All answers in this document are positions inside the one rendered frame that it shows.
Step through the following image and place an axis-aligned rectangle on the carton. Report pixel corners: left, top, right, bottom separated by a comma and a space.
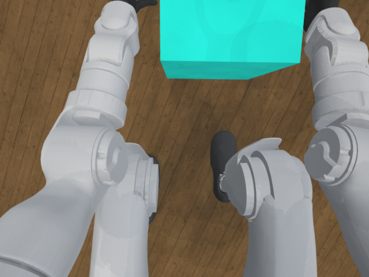
160, 0, 306, 80

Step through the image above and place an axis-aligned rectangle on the robot right upper arm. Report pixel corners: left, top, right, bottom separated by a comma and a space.
304, 124, 369, 277

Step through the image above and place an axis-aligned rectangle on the right robot hand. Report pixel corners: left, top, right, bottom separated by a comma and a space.
303, 0, 340, 32

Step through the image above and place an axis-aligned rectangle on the left robot foot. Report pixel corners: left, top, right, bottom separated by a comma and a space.
147, 154, 160, 224

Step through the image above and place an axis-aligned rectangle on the right robot thigh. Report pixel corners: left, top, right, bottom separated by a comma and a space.
232, 150, 317, 277

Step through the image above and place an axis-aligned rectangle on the left robot forearm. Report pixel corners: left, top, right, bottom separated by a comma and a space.
41, 1, 140, 170

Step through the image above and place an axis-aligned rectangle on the right robot forearm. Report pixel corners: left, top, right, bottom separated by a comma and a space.
304, 8, 369, 131

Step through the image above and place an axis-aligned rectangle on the left robot hand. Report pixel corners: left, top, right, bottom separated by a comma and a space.
112, 0, 157, 14

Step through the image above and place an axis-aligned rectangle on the robot left upper arm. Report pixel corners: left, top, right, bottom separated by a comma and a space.
0, 125, 129, 277

